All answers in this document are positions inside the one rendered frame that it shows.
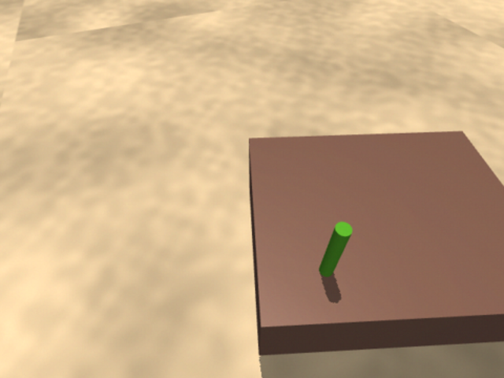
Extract can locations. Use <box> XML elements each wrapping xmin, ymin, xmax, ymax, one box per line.
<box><xmin>319</xmin><ymin>222</ymin><xmax>353</xmax><ymax>277</ymax></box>

